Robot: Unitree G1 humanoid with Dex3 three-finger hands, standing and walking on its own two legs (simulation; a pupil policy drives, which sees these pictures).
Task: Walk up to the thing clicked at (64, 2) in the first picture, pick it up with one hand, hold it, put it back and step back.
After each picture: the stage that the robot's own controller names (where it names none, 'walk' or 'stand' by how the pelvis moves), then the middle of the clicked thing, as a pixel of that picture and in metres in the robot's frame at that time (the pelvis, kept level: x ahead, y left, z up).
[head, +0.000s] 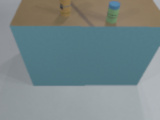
stand; (65, 6) +0.95 +0.14 -0.03
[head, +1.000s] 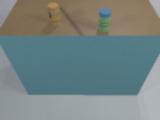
walk; (54, 14) +0.85 +0.22 -0.02
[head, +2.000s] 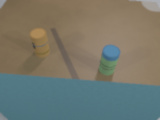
stand; (40, 43) +0.53 +0.22 +0.00
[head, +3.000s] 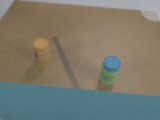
stand; (42, 52) +0.52 +0.19 -0.03
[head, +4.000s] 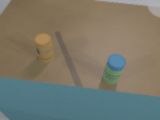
stand; (44, 48) +0.52 +0.18 -0.02
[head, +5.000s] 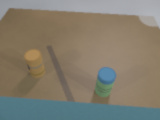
stand; (35, 64) +0.47 +0.22 -0.03
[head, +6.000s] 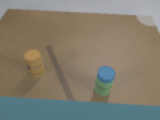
stand; (35, 63) +0.47 +0.22 -0.03
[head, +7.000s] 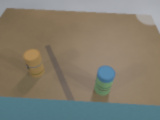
stand; (34, 63) +0.47 +0.22 -0.03
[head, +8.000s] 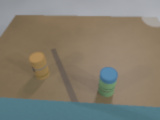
rise first; (39, 66) +0.47 +0.24 -0.03
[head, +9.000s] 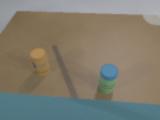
go down; (40, 62) +0.48 +0.23 -0.03
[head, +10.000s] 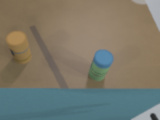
go down; (19, 48) +0.48 +0.21 +0.00
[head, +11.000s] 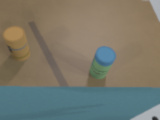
go down; (17, 44) +0.48 +0.22 +0.02
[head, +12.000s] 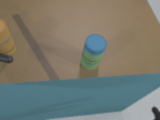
close in; (0, 39) +0.48 +0.24 +0.04
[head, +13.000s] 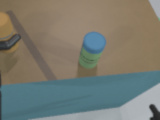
lift; (3, 33) +0.49 +0.21 +0.05
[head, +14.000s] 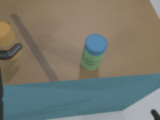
lift; (5, 42) +0.46 +0.22 +0.05
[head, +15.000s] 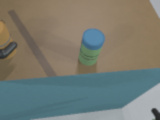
lift; (0, 41) +0.47 +0.22 +0.06
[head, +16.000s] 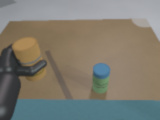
lift; (30, 59) +0.34 +0.17 +0.18
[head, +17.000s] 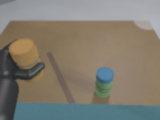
hold; (28, 61) +0.33 +0.17 +0.18
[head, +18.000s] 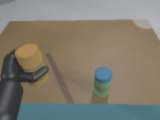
hold; (32, 65) +0.33 +0.16 +0.16
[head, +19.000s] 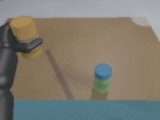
crouch; (27, 38) +0.41 +0.18 +0.20
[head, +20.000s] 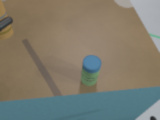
lower; out of the picture +0.50 +0.23 +0.17
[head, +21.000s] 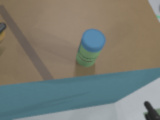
lower; out of the picture +0.52 +0.24 +0.06
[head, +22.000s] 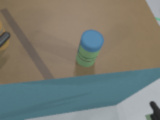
lower; out of the picture +0.50 +0.23 +0.05
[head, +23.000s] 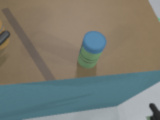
lower; out of the picture +0.50 +0.24 +0.05
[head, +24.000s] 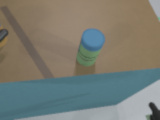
lower; out of the picture +0.50 +0.24 +0.06
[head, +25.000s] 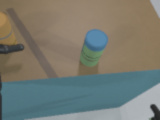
open; (1, 33) +0.49 +0.22 +0.06
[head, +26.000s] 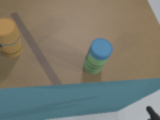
sink last; (8, 39) +0.47 +0.20 +0.04
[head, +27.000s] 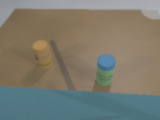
stand; (43, 54) +0.51 +0.22 +0.02
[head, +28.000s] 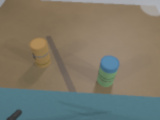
stand; (40, 53) +0.49 +0.20 +0.00
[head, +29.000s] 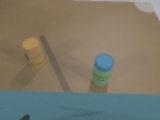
stand; (33, 53) +0.48 +0.22 +0.01
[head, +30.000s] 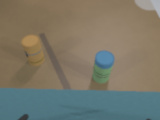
stand; (33, 51) +0.49 +0.22 +0.02
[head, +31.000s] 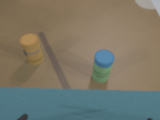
stand; (32, 49) +0.48 +0.22 +0.03
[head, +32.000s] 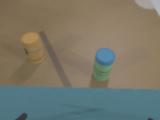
stand; (33, 48) +0.49 +0.22 +0.03
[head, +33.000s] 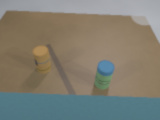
stand; (42, 59) +0.50 +0.20 -0.03
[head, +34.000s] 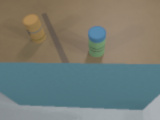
walk; (35, 29) +0.59 +0.24 -0.01
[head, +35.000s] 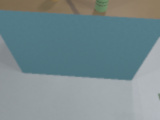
walk; out of the picture +0.91 +0.18 +0.00
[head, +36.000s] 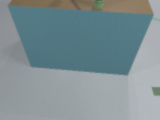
stand; out of the picture +1.12 +0.22 -0.01
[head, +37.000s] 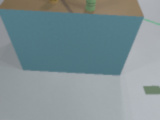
stand; out of the picture +1.10 +0.23 -0.03
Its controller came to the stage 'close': yes
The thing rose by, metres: 0.22
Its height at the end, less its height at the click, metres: +0.00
